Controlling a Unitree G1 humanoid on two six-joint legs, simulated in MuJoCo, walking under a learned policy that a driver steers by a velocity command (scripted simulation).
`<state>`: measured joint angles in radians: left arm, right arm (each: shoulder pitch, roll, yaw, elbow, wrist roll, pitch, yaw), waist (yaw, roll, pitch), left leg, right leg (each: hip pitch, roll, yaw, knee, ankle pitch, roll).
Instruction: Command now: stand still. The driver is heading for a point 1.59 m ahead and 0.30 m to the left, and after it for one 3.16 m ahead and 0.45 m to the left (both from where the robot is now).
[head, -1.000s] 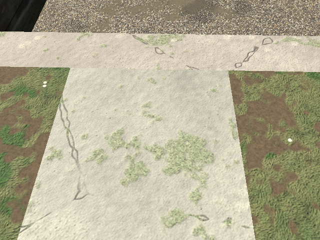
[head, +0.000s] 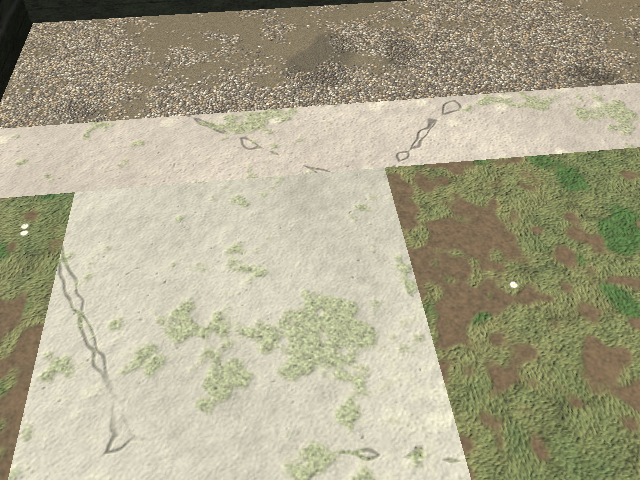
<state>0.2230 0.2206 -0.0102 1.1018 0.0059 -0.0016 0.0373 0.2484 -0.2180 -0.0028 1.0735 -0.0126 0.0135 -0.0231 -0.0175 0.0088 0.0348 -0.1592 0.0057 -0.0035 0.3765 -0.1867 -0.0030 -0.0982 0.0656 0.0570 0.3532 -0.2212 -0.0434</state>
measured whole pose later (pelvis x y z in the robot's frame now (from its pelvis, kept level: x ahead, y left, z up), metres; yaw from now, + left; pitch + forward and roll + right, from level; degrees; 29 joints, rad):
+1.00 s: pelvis +0.15 +0.06 +0.00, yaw +0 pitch +1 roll -1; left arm 0.19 0.21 0.05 1.03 0.03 -0.05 -0.03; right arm 0.50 -0.15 -0.02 1.12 -0.02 -0.09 -0.01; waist -0.02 -0.03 0.01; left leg 0.03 -0.06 0.05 0.25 -0.30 0.09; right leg -0.56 -0.04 -0.04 1.03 -0.22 -0.06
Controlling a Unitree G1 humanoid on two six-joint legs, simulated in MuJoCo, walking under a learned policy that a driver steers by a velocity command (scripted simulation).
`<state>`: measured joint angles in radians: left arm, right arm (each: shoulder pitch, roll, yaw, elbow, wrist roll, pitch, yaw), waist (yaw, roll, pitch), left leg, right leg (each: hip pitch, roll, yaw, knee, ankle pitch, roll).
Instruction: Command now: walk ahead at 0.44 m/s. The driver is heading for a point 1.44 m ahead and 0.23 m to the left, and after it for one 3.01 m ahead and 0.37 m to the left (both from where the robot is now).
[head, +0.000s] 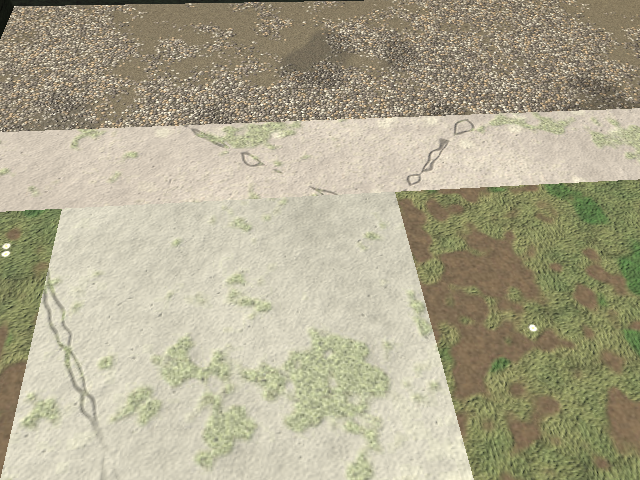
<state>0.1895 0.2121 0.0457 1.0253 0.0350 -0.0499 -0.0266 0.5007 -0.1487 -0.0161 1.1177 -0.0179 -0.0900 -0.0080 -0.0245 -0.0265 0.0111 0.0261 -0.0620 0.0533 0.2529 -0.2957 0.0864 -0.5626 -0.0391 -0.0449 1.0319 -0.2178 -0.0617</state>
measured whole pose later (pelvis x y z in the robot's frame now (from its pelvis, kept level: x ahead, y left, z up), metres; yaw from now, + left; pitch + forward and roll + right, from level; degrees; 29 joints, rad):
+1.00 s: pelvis +0.57 +0.03 +0.00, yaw +0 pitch -1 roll +0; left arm 0.22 0.21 0.05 0.97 0.04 -0.05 -0.02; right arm 0.36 -0.19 -0.05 1.05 -0.02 -0.09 0.00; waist -0.01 -0.03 0.04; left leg -0.12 -0.08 0.11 0.30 -0.18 0.11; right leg -0.56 -0.09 0.01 1.07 -0.22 -0.06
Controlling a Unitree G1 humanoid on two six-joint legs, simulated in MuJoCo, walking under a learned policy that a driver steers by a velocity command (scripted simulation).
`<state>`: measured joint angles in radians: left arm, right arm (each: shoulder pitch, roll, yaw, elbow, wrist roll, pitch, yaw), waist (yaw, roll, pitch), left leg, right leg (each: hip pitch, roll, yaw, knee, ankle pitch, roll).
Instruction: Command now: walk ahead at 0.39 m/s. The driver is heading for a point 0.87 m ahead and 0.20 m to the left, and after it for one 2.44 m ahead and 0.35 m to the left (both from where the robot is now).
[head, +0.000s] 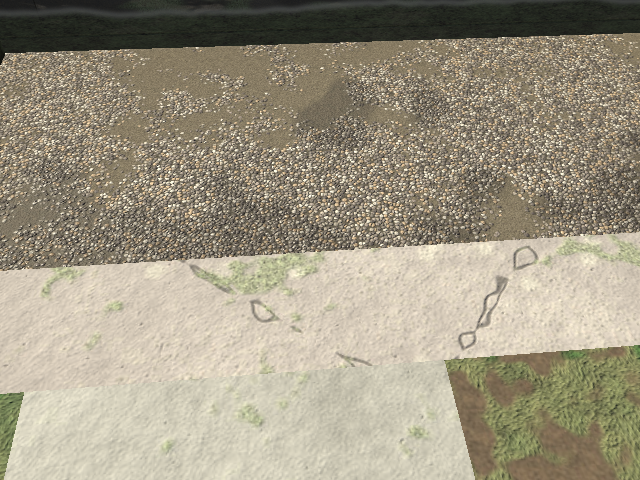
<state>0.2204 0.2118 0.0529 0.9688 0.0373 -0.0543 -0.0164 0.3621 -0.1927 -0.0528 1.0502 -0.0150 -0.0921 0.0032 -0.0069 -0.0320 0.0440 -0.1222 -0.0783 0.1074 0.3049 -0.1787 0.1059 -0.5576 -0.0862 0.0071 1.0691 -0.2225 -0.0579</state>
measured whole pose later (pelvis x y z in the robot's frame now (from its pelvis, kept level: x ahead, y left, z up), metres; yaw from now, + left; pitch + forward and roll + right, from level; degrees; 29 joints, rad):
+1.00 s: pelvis +0.22 -0.04 -0.01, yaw +1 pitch +0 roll +1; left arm 0.31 0.18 0.05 1.02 0.02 -0.07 -0.01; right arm 0.43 -0.18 -0.06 1.12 -0.02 -0.03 -0.02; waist 0.00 0.04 -0.03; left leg -0.11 0.02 0.00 0.49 -0.37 0.03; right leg -0.25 0.01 -0.08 0.51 -0.29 -0.07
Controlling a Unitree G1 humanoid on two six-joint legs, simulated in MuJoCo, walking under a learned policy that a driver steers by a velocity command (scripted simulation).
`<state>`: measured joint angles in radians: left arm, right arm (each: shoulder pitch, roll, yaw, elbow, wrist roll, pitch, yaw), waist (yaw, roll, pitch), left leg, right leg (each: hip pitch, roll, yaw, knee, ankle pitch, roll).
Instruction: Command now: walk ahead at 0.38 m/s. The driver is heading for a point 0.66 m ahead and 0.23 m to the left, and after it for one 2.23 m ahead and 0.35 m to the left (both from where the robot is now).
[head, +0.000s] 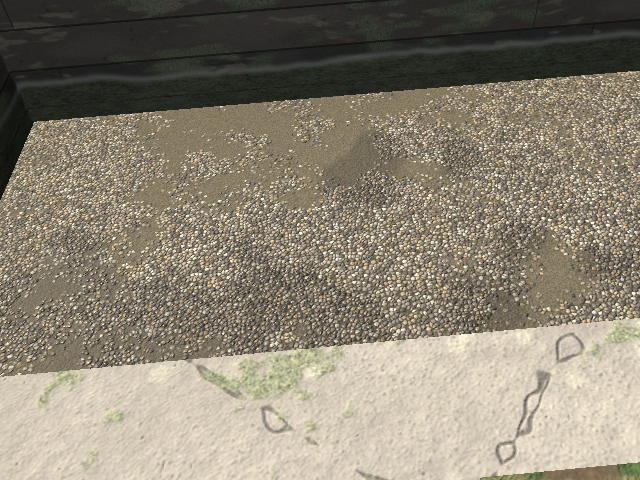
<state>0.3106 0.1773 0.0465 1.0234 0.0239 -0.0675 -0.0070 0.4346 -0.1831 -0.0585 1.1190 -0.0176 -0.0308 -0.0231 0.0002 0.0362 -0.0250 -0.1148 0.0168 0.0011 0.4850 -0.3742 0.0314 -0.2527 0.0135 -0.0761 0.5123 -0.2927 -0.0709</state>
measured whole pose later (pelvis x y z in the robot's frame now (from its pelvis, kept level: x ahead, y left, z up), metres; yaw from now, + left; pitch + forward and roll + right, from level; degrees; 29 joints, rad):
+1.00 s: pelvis +0.46 +0.03 +0.00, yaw +18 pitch +2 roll +0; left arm -0.01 0.19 0.02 0.69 0.01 -0.01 0.01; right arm 0.53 -0.21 -0.05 0.82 -0.01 -0.01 -0.05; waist -0.11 -0.01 0.00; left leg -0.07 -0.15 -0.20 0.46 -0.39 0.12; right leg -0.59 0.00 0.02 0.69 -0.12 0.00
